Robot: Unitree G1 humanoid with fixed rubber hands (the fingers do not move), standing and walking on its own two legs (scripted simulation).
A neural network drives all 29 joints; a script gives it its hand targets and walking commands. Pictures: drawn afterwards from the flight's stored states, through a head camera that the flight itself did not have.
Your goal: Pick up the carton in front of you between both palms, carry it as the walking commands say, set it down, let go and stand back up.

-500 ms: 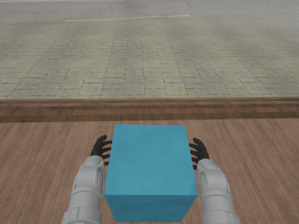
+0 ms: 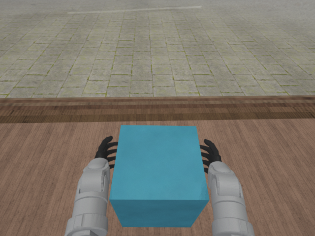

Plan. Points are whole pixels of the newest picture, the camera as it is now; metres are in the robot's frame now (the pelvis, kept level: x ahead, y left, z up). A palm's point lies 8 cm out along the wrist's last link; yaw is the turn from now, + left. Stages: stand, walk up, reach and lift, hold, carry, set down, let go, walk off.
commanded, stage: reach and lift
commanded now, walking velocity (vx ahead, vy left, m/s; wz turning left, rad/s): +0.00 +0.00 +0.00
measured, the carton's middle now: (157, 178) +0.29 +0.00 -0.04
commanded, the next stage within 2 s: hold in 0.42 s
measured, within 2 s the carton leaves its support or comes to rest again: neither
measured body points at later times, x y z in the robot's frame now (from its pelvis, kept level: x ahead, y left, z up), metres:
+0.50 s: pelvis +0.01 +0.00 +0.00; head -0.02 +0.00 +0.45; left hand +0.31 +0.15 +0.04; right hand +0.31 -0.15 +0.04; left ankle +0.01 +0.12 -0.74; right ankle +0.03 -0.12 -0.74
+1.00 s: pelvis +0.00 +0.00 +0.00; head -0.05 +0.00 +0.45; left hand +0.30 +0.15 +0.05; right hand +0.30 -0.15 +0.04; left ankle +0.01 +0.12 -0.74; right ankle +0.03 -0.12 -0.74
